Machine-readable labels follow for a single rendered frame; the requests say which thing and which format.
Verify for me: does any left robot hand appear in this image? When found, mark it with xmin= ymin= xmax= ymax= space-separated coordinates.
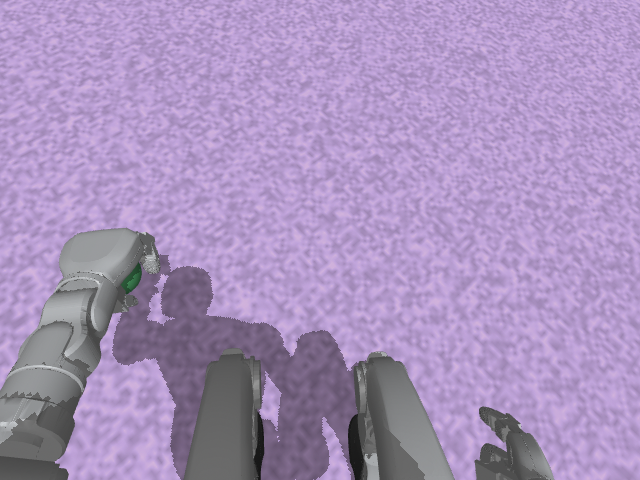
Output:
xmin=59 ymin=228 xmax=160 ymax=313

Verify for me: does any right robot foot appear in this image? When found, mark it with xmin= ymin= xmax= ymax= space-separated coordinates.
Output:
xmin=348 ymin=414 xmax=364 ymax=480

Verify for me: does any ball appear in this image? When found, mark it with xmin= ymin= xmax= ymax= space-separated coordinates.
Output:
xmin=121 ymin=262 xmax=142 ymax=294

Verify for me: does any right robot hand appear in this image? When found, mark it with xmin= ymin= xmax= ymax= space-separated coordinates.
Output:
xmin=475 ymin=407 xmax=554 ymax=480

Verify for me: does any left robot arm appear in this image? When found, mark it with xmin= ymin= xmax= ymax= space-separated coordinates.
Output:
xmin=0 ymin=272 xmax=118 ymax=480

